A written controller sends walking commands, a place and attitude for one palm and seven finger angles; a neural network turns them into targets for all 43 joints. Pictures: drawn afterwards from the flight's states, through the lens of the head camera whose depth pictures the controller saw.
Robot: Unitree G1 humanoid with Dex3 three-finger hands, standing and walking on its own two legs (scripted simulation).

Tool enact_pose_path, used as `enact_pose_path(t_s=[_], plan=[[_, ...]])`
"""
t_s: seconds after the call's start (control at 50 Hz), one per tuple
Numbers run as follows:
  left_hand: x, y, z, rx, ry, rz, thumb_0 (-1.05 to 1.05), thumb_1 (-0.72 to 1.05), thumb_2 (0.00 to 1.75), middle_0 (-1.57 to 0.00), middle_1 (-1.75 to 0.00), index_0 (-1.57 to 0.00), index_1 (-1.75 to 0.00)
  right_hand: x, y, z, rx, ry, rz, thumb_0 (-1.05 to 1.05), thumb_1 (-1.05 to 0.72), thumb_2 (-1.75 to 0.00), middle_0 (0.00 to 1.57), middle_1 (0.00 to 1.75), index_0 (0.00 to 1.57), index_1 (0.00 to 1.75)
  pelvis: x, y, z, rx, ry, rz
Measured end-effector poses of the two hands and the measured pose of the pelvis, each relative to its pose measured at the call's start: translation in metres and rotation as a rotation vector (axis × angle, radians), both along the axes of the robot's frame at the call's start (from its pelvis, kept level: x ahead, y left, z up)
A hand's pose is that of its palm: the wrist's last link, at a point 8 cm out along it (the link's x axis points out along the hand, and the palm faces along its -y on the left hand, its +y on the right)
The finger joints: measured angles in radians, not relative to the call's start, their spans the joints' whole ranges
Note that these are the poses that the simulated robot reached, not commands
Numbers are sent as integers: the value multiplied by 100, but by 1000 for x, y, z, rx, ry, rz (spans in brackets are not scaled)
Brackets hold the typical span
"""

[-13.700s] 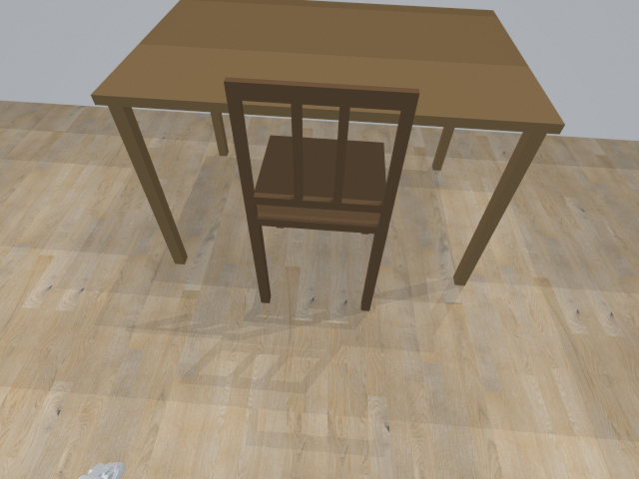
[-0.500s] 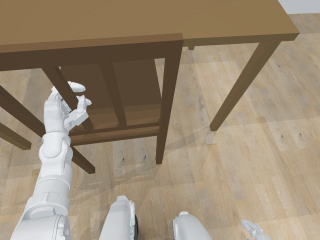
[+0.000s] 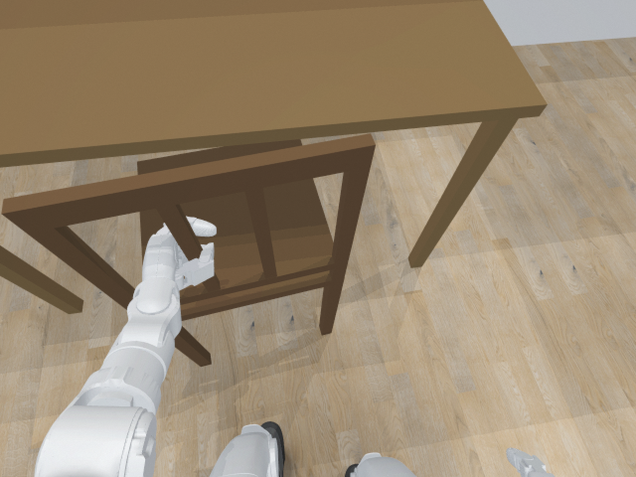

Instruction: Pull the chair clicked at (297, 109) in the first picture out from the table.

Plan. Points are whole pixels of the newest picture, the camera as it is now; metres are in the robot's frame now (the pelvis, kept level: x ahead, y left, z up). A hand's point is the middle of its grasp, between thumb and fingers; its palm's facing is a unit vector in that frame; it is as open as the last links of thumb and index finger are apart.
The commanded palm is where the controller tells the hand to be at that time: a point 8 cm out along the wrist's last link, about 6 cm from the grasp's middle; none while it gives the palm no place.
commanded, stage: step backward, pulling the chair out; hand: left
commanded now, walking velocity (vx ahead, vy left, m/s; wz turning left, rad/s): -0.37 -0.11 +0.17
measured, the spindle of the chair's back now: (194, 252) +0.42 +0.18 -0.07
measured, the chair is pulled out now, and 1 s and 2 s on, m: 0.05 0.12 0.12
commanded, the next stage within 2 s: none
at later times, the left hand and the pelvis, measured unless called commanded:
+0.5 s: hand (220, 307) +0.33 +0.13 -0.06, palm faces +0.09 -0.98 -0.19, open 5.2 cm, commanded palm +0.32 +0.18 -0.05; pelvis -0.04 -0.02 +0.00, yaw +2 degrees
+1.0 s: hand (219, 307) +0.33 +0.13 -0.06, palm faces +0.08 -0.98 -0.20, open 5.3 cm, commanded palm +0.32 +0.18 -0.05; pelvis -0.04 -0.03 +0.00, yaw +2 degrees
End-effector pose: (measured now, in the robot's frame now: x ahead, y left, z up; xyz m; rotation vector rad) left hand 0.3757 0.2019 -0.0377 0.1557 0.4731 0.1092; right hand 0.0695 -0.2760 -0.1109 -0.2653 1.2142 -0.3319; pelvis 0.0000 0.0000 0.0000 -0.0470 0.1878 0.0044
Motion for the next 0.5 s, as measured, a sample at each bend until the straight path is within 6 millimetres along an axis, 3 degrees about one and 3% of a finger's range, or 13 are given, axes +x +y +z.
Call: enact_pose_path(t_s=[0.22,0.36,0.5], plan=[[-45,-17,1,-1,18,17,0,70,75,-29,-113,-50,-145,-22,11,-14,85,-27,18,1,-91,-90,20,30,21,30,-30,-16,3,-3,-50,16],[-63,-24,2,7,25,33,0,69,76,-30,-112,-50,-145,-34,-2,-15,71,-37,31,1,-91,-90,20,30,21,30,-42,-22,3,-3,-88,30],[-68,-26,2,12,27,27,0,68,76,-30,-112,-50,-145,-39,-17,-10,23,-45,34,1,-91,-90,20,30,21,30,-44,-22,4,3,-107,34]])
